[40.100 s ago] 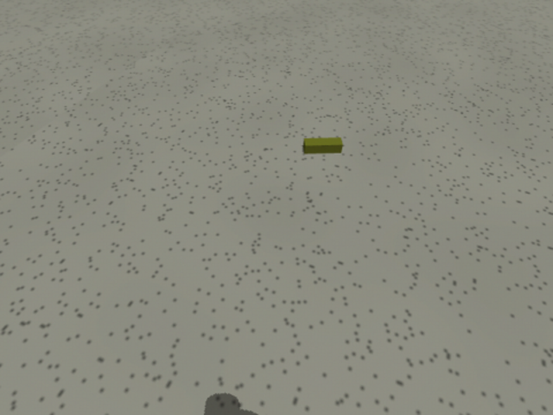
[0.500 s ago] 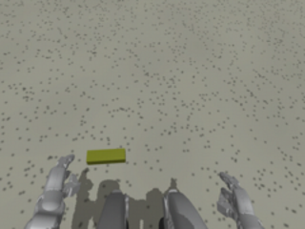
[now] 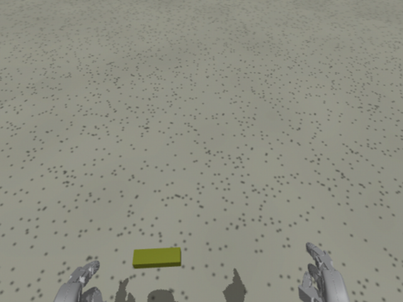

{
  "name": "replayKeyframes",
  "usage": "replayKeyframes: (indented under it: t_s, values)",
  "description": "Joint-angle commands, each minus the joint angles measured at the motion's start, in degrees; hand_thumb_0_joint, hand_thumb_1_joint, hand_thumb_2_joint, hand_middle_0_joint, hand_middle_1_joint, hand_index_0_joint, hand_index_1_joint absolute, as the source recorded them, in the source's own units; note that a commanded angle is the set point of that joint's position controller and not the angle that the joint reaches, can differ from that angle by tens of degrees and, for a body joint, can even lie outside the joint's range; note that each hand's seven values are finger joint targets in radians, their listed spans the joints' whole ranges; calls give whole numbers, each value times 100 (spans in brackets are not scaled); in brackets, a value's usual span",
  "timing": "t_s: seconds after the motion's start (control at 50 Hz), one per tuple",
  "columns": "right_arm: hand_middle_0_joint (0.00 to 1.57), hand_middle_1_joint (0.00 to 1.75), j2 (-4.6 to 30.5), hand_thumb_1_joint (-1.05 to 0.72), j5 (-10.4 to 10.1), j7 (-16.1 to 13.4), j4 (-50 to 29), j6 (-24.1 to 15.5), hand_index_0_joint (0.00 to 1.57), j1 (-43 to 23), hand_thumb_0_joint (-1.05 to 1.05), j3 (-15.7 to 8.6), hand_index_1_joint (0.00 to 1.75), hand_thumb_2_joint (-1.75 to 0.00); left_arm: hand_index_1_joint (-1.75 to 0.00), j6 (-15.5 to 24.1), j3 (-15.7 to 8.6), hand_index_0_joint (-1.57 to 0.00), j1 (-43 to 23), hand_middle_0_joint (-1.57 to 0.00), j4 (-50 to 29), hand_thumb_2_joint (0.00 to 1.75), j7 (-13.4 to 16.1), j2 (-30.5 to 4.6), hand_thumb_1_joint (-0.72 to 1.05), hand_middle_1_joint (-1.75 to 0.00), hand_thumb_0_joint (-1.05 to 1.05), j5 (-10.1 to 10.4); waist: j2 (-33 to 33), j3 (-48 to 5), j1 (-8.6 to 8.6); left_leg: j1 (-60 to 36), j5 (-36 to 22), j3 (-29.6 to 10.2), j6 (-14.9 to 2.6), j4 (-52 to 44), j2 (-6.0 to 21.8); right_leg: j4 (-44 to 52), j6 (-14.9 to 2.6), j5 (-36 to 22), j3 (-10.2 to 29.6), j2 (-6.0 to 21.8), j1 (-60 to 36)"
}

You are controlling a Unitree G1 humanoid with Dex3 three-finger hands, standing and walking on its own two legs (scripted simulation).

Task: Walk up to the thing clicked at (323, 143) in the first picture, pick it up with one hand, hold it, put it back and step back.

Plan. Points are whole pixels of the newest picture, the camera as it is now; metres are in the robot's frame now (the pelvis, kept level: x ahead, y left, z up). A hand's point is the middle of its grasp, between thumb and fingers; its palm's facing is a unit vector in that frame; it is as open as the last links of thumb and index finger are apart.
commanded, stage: home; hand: left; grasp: from above
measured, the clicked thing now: (157, 257) +0.45 +0.17 -0.69
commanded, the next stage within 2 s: stand in 1.92 s
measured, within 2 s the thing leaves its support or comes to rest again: neither
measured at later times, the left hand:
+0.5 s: hand out of the picture +0.16 +0.18 -0.05, palm faces +0.04 -0.98 -0.20, open 7.4 cm
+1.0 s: hand out of the picture +0.15 +0.17 -0.05, palm faces +0.04 -0.98 -0.19, open 7.4 cm
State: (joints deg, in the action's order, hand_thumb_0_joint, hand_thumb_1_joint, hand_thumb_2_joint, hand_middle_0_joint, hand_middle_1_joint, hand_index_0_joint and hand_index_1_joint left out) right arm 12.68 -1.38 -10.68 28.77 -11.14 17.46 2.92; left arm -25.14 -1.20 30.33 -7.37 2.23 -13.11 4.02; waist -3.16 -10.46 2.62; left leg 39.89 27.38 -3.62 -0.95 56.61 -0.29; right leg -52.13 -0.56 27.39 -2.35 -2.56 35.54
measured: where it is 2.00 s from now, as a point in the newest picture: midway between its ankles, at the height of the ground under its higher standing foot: outside the picture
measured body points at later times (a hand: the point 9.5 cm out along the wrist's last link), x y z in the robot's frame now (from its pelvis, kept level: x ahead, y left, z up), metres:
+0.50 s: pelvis +0.00 +0.00 +0.00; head +0.03 +0.00 +0.45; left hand +0.16 +0.23 -0.04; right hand +0.16 -0.24 -0.07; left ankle +0.01 +0.10 -0.68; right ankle -0.01 -0.12 -0.68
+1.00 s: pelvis +0.00 +0.00 +0.00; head +0.02 +0.00 +0.45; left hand +0.15 +0.23 -0.04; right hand +0.16 -0.25 -0.06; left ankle +0.01 +0.10 -0.68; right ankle -0.02 -0.12 -0.68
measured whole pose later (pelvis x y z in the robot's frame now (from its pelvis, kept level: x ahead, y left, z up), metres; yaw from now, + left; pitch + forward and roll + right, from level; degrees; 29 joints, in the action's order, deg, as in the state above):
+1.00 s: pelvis +0.00 +0.00 +0.00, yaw +0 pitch +10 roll -3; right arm 12.9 -0.9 -10.1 29.8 -13.0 16.6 2.7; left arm -25.0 -1.1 28.7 -6.4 1.0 -13.4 3.5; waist -2.3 -8.8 2.0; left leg 39.7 27.3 -3.6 -0.5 57.1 -0.3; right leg -53.3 -0.9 27.7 -2.3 -2.5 35.7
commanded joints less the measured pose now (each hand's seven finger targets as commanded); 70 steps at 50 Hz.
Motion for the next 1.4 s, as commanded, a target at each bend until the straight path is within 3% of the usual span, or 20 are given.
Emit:
replayKeyframes:
  t_s: [0.0,0.16,0.18,0.3,0.32,0.34,0.64,0.86,1.12,1.24,1.3,1.38]
  values:
    - [20,30,701,-90,57,-69,-815,-400,20,-306,0,-336,30,-90,-30,274,-338,-20,-306,-20,-820,90,-58,-530,90,-30,0,-83,196,-91,88,-685,-1345,36,-75,-880,1,848,-17,-1216,-70,-8,-59]
    - [20,30,708,-90,87,-31,-802,-476,20,-381,0,-347,30,-90,-30,313,-398,-20,-229,-20,-978,90,-42,-622,90,-30,0,-149,-74,-387,-48,-868,-1676,89,-42,-768,-42,779,-2,-1611,-2,47,-268]
    - [20,30,712,-90,83,-29,-804,-472,20,-368,0,-346,30,-90,-30,317,-359,-20,-280,-20,-1055,90,-36,-610,90,-30,0,-140,-60,-489,-4,-920,-1708,101,-53,-744,-51,799,4,-1658,23,53,-282]
    - [20,30,722,-90,86,-21,-770,-475,20,-388,0,-353,30,-90,-30,331,-340,-20,-275,-20,-968,90,-26,-575,90,-30,0,-133,32,-389,33,-843,-1515,49,-48,-812,-29,792,-4,-1452,-11,34,-243]
    - [20,30,712,-90,75,-27,-768,-468,20,-401,0,-338,30,-90,-30,323,-370,-20,-233,-20,-970,90,-19,-607,90,-30,0,-138,-7,-333,-49,-820,-1476,52,-50,-821,-21,806,0,-1424,-13,44,-218]
    - [20,30,727,-90,69,-25,-782,-467,20,-400,0,-343,30,-90,-30,314,-320,-20,-268,-20,-1018,90,-29,-599,90,-30,0,-130,-21,-365,6,-851,-1508,50,-48,-826,-22,797,-6,-1446,-6,37,-218]
    - [20,30,731,-90,83,-14,-719,-474,20,-357,0,-384,30,-90,-30,344,-402,-20,-174,-20,-930,90,-57,-602,90,-30,0,-104,-52,-463,-60,-830,-1753,-40,7,-844,30,632,-37,-1506,-50,8,-239]
    - [20,30,725,-90,65,-17,-774,-490,20,-426,0,-368,30,-90,-30,299,-351,-20,-349,-20,-998,90,-83,-608,90,-30,0,-111,-34,-204,-34,-693,-1015,-1,-24,-946,19,772,-11,-947,-19,27,-46]
    - [20,30,699,-90,60,-39,-779,-508,20,-410,0,-357,30,-90,-30,327,-369,-20,-275,-20,-1038,90,-64,-610,90,-30,0,-101,61,-401,-38,-709,-1224,51,-50,-796,-9,768,1,-1152,21,53,-126]
    - [20,30,691,-90,69,-36,-781,-508,20,-419,0,-357,30,-90,-30,319,-330,-20,-231,-20,-949,90,-64,-567,90,-30,0,-116,101,-241,-20,-644,-1159,48,-48,-799,-5,781,14,-1101,7,48,-62]
    - [20,30,702,-90,70,-40,-766,-502,20,-374,0,-382,30,-90,-30,317,-369,-20,-238,-20,-1059,90,-60,-619,90,-30,0,-116,25,-455,-41,-759,-1425,70,-43,-743,-12,728,2,-1347,35,52,-161]
    - [20,30,721,-90,71,-26,-771,-488,20,-398,0,-383,30,-90,-30,310,-349,-20,-250,-20,-944,90,-71,-597,90,-30,0,-121,46,-275,-18,-724,-1369,5,-23,-834,24,697,-8,-1237,-22,20,-78]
